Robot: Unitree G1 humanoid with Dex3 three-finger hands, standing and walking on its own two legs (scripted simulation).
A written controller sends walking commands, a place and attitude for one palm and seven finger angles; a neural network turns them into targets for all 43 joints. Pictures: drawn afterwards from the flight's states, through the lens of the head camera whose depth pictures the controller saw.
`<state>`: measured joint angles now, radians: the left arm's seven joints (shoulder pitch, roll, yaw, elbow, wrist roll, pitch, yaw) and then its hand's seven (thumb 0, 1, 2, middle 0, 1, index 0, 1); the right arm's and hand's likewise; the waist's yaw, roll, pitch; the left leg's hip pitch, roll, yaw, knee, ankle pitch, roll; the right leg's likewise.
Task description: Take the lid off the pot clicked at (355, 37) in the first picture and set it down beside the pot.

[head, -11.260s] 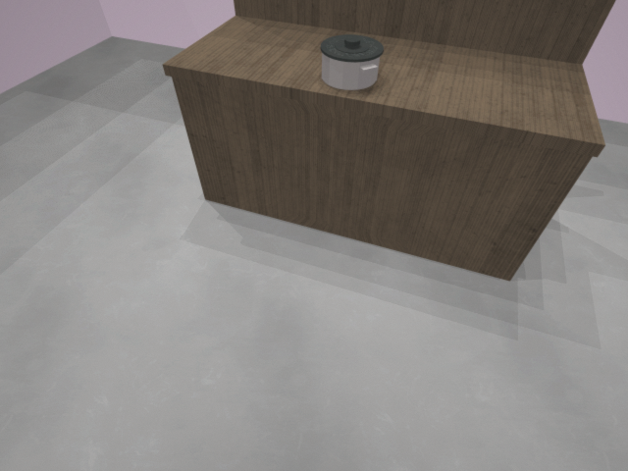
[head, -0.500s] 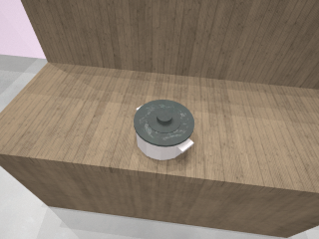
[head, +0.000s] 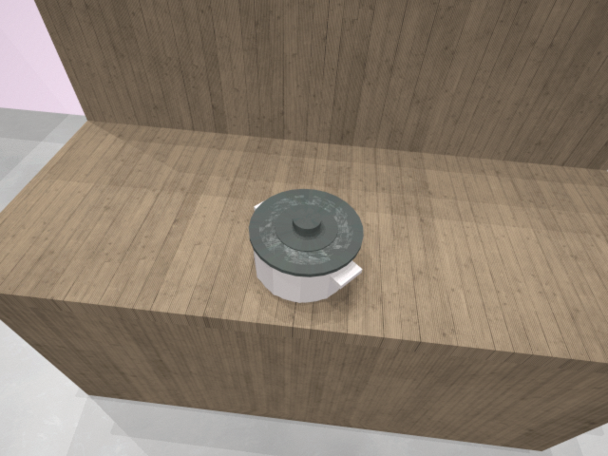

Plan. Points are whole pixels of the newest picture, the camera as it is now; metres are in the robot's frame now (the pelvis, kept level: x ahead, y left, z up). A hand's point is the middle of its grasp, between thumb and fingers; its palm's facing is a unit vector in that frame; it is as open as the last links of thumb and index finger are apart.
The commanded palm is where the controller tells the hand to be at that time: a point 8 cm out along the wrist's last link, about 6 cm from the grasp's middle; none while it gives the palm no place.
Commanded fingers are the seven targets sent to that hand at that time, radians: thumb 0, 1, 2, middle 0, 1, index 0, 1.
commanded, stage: shuffle to correct the standing spot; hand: left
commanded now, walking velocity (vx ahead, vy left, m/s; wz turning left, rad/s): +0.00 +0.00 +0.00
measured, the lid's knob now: (306, 220) +0.49 +0.03 +0.01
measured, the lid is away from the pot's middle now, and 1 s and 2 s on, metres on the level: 0.00 0.00 0.00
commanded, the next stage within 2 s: come to a stop and stand still in 0.58 s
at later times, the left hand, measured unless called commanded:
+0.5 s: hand out of the picture -0.03 +0.13 -0.18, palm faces +0.03 -0.99 -0.16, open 7.4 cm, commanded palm none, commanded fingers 0.00 0.90 0.90 -0.20 -0.30 -0.20 -0.30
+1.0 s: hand out of the picture +0.01 +0.13 -0.18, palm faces +0.06 -0.98 -0.18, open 7.4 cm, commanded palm none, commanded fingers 0.00 0.90 0.90 -0.20 -0.30 -0.20 -0.30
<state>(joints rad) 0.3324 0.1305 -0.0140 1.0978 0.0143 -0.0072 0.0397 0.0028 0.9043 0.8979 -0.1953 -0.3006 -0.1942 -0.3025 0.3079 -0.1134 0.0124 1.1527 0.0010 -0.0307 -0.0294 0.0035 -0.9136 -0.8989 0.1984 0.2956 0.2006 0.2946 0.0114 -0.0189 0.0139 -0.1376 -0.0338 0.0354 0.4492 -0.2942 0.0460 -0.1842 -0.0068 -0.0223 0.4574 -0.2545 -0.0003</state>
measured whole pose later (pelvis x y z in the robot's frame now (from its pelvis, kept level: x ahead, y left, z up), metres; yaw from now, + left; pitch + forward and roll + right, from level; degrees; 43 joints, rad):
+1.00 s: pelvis +0.01 -0.04 +0.00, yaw +1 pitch +0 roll -1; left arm 0.31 0.16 0.01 1.06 0.01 -0.01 0.05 0.01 0.92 0.90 -0.20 -0.30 -0.20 -0.30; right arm 0.28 -0.13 0.00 1.13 0.00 0.00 -0.05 0.01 -0.94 -0.90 0.20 0.30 0.20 0.29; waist 0.01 -0.02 0.02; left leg -0.15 0.04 0.01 0.46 -0.31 -0.02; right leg -0.16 0.07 -0.06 0.41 -0.25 -0.06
